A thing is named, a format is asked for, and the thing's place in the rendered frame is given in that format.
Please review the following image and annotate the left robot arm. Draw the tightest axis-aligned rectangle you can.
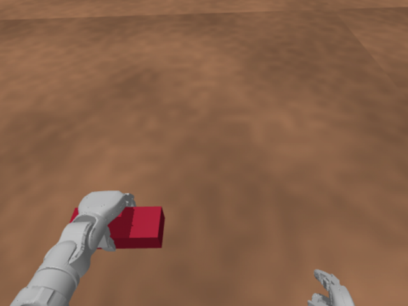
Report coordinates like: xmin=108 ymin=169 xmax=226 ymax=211
xmin=10 ymin=212 xmax=106 ymax=306

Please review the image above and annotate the right robot hand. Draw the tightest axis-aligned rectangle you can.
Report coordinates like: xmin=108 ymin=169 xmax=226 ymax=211
xmin=308 ymin=269 xmax=355 ymax=306

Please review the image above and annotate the carton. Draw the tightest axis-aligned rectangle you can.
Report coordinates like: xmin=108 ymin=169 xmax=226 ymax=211
xmin=69 ymin=207 xmax=165 ymax=249

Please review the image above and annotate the left robot hand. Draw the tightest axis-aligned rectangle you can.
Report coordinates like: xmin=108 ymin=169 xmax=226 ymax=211
xmin=78 ymin=191 xmax=136 ymax=252

